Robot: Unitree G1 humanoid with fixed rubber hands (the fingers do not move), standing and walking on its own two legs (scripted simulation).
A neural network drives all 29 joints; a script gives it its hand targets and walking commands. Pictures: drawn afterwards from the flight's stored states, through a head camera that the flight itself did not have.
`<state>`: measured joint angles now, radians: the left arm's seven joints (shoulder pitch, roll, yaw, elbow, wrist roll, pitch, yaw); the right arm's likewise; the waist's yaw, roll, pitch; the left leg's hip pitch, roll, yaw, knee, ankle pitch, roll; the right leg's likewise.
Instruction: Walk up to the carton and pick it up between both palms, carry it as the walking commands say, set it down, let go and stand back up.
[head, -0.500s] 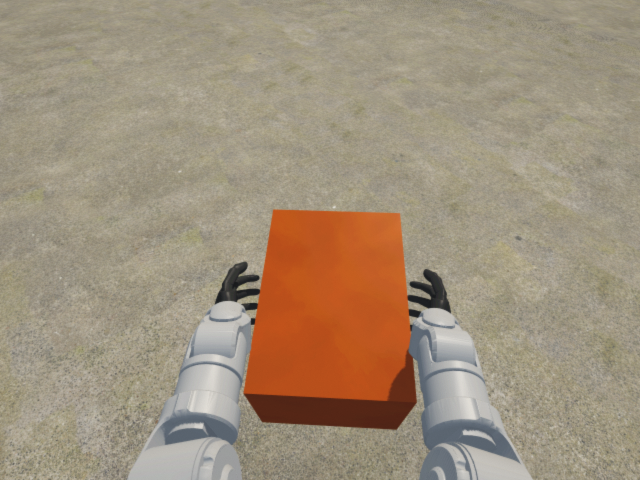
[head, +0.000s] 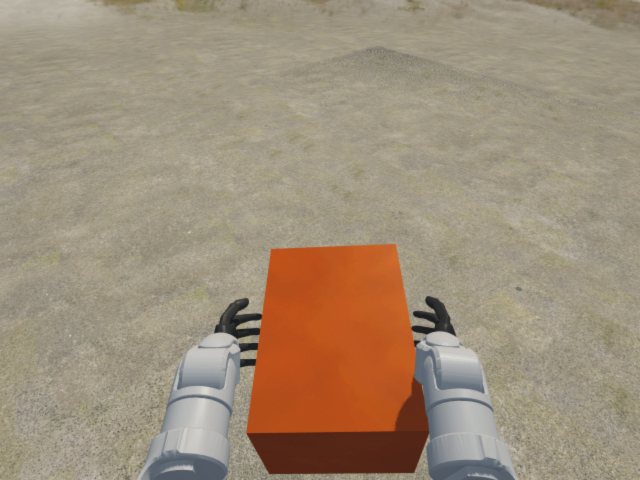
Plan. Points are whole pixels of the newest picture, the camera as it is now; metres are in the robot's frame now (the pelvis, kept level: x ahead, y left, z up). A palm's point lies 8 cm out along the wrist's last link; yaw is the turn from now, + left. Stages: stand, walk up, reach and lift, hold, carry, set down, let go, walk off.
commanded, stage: reach and lift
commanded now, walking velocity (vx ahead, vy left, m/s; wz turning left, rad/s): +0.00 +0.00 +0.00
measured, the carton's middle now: (336, 351) +0.33 -0.03 -0.02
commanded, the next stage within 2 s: hold in 1.08 s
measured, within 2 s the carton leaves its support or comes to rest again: neither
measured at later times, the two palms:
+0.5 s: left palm (217, 343) +0.29 +0.14 +0.05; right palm (426, 334) +0.30 -0.15 +0.06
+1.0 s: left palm (209, 350) +0.28 +0.14 +0.05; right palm (424, 344) +0.29 -0.14 +0.05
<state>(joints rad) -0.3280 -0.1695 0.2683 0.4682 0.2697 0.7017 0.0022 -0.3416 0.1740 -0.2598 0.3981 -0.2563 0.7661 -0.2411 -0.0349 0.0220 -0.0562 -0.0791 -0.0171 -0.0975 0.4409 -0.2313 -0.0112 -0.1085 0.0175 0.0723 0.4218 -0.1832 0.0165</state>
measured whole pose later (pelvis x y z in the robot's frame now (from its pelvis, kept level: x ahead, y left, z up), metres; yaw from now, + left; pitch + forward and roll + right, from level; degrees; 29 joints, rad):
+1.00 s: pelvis +0.01 +0.00 +0.00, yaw +0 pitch -7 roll +0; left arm -0.28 -0.15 0.23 0.45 0.26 0.76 0.09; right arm -0.31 0.17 -0.23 0.49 -0.26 0.74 -0.17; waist 0.00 0.02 -0.12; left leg -0.04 -0.01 -0.11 0.37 -0.21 -0.02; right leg -0.07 0.01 0.07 0.36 -0.17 0.01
